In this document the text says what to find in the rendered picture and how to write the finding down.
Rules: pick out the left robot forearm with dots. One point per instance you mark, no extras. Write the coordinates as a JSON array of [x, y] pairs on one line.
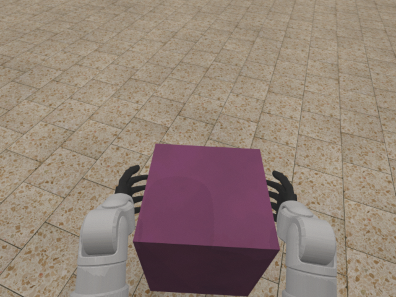
[[103, 244]]

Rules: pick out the right robot hand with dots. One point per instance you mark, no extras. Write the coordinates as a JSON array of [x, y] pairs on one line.
[[285, 190]]

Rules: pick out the left robot hand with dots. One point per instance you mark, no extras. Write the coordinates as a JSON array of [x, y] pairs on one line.
[[126, 181]]

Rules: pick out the carton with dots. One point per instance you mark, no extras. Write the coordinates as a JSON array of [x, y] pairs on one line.
[[205, 224]]

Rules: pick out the right robot forearm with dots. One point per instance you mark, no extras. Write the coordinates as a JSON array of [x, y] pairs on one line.
[[311, 252]]

